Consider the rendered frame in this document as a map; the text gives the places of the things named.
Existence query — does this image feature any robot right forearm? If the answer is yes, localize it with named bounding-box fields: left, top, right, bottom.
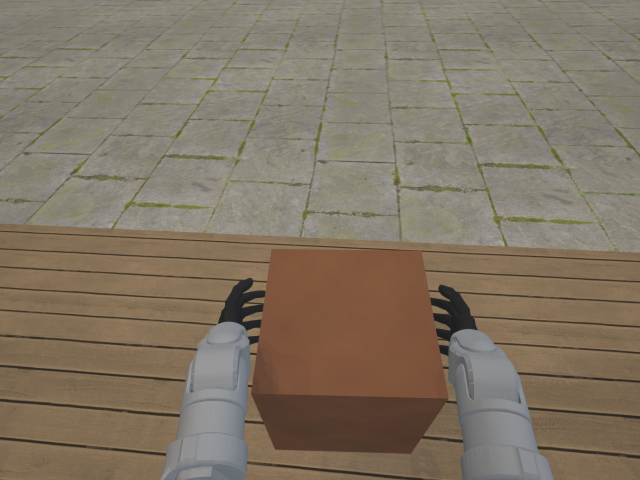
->
left=448, top=329, right=554, bottom=480

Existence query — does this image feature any carton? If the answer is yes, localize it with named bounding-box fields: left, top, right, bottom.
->
left=251, top=249, right=449, bottom=454

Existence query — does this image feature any robot right hand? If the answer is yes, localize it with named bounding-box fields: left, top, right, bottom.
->
left=430, top=285, right=477, bottom=356

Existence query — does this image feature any robot left forearm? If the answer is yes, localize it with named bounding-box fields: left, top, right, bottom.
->
left=160, top=322, right=251, bottom=480

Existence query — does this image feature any robot left hand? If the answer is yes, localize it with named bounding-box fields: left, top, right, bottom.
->
left=218, top=278, right=266, bottom=345

